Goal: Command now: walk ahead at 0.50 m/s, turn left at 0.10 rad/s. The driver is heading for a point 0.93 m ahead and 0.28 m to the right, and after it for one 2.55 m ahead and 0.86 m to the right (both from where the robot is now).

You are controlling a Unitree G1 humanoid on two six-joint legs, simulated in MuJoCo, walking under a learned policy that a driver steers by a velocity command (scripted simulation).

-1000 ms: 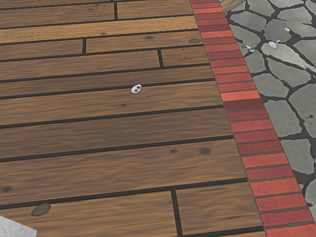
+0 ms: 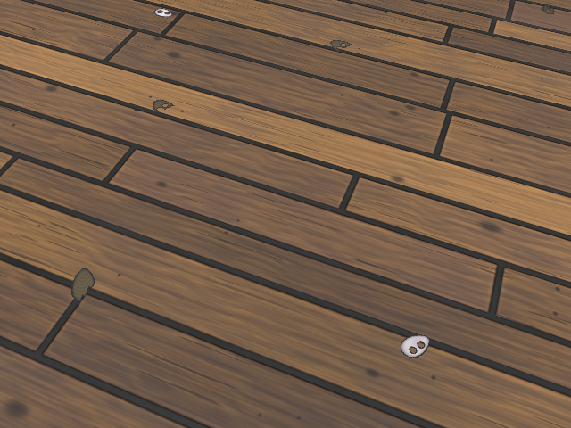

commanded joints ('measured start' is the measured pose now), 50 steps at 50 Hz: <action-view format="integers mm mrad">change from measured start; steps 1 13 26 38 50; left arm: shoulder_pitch -69 -328 -84 15 58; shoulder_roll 117 36 106 138 118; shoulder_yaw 28 -2 29 36 33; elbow -102 -164 -101 -19 -56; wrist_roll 13 16 29 12 -21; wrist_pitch -25 1 -3 -6 -1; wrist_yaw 3 -20 -24 8 18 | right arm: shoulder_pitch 114 212 119 -106 234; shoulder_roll -109 -185 -154 -57 -176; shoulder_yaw -37 -57 -35 -15 -60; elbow -12 106 88 42 119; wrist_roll -9 10 19 2 -7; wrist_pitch -17 -30 -42 -26 -45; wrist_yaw -2 -27 -33 -24 -21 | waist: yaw -55 -98 20 31 -142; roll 93 70 -61 -39 204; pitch -112 18 -91 15 -273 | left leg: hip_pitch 369 272 -338 -221 686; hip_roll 259 223 124 120 421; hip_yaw -341 -122 -106 -62 -631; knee -285 -409 661 86 -251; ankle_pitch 213 151 -177 272 -253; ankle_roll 199 158 -13 -80 164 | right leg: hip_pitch -360 -286 293 177 -462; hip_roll -87 -37 -225 -124 34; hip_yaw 59 16 406 104 138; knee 40 -525 -903 -1015 143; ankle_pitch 105 531 110 433 -101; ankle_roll -8 26 -223 -199 -30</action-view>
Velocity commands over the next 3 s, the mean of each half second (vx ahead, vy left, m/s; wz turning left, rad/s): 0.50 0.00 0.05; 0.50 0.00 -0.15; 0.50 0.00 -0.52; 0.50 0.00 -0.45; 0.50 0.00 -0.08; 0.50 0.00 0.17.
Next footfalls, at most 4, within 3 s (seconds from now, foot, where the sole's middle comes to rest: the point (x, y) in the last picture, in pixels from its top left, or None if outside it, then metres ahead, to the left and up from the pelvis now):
0.42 right None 0.39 -0.16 -0.77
0.94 left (268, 332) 0.68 0.08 -0.77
1.46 right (392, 269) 0.88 -0.24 -0.77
1.96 left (373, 172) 1.24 -0.21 -0.77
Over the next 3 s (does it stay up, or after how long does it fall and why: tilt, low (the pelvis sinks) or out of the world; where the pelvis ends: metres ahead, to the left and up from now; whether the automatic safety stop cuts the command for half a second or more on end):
stays up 1.49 -0.55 0.00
